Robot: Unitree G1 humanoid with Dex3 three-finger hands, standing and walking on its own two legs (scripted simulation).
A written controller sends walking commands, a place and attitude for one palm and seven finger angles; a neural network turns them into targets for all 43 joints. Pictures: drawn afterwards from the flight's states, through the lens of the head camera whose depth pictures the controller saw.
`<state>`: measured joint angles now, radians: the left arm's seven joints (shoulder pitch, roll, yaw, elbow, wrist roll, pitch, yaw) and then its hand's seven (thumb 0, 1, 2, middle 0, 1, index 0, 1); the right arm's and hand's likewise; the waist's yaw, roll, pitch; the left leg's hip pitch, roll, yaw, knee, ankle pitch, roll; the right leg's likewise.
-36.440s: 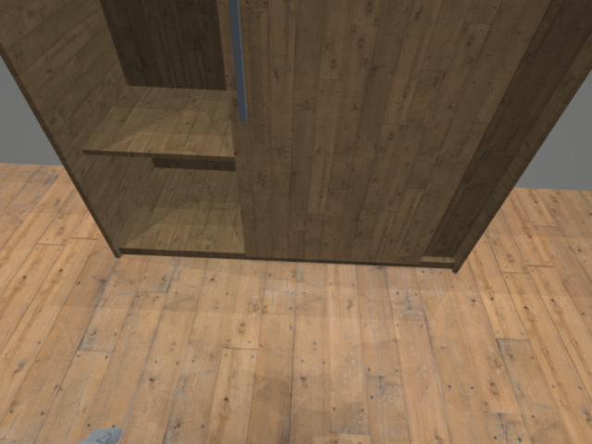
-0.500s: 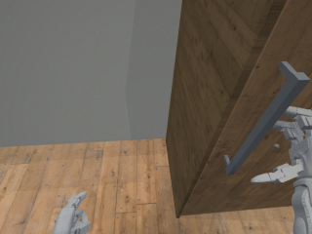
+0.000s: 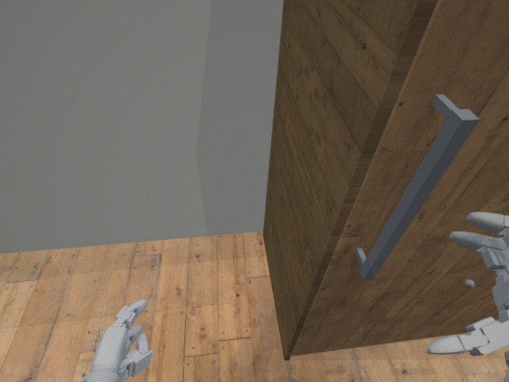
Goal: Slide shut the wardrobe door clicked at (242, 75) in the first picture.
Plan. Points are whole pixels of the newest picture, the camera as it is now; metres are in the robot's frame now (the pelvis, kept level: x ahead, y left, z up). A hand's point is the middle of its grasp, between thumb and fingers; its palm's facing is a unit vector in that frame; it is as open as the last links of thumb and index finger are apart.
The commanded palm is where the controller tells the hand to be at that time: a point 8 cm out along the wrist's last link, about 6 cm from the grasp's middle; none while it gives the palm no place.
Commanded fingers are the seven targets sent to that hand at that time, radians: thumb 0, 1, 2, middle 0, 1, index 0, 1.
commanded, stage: slip the hand off the handle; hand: right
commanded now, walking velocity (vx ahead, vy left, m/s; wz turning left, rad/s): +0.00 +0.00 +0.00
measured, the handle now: (395, 207) +0.33 -0.20 +0.14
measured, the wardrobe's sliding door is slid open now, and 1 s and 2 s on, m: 0.00 0.00 0.00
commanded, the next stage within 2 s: draw the hand back to the body in 0.22 s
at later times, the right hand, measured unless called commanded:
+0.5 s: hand (479, 327) +0.16 -0.24 +0.13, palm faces +0.10 +0.98 -0.19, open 14.7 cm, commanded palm +0.11 -0.30 +0.16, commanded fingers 0.00 0.55 -0.20 0.25 1.15 0.25 1.15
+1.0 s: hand out of the picture +0.17 -0.26 +0.16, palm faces +0.37 +0.85 -0.37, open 13.9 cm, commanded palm +0.12 -0.30 +0.18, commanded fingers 0.00 0.04 -0.44 0.23 0.85 0.23 0.85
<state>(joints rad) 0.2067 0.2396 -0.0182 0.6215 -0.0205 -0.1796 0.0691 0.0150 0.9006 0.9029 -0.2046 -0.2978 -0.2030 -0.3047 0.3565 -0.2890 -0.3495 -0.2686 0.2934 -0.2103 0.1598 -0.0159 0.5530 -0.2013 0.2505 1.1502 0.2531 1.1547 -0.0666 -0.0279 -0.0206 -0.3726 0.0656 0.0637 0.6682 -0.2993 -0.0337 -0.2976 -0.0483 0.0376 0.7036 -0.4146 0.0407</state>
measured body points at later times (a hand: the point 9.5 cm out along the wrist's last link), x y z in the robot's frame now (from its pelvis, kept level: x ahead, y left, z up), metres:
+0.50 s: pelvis -0.01 +0.01 +0.00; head -0.02 +0.02 +0.45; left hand +0.19 +0.23 -0.07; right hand +0.15 -0.29 +0.15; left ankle +0.03 +0.14 -0.72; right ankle -0.03 -0.14 -0.72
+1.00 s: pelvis +0.00 -0.01 +0.01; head -0.02 +0.00 +0.46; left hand +0.20 +0.21 -0.04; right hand +0.15 -0.31 +0.18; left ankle +0.03 +0.14 -0.72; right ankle -0.03 -0.14 -0.72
